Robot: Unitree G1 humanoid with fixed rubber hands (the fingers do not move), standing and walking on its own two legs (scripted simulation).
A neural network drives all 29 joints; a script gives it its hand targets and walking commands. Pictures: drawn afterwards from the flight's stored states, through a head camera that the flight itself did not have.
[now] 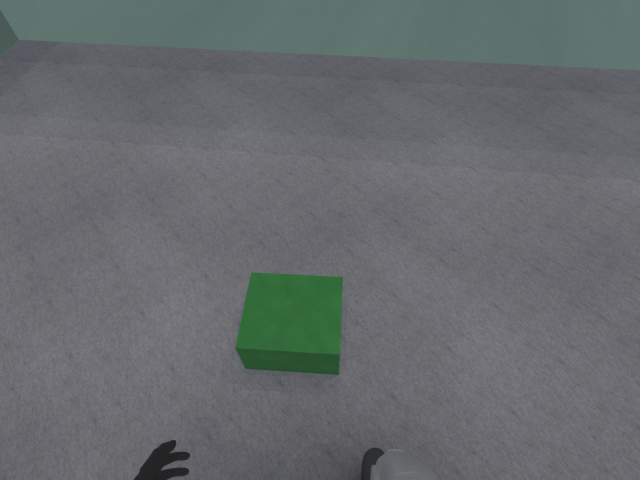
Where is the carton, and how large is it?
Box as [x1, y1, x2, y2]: [235, 272, 342, 374]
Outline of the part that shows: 251,272 235,347 245,368 338,374 342,277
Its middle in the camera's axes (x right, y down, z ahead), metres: -0.08 +0.27 +1.24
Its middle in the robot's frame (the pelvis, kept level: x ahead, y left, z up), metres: +0.63 +0.07 -0.68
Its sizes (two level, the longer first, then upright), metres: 0.296 0.254 0.172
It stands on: the floor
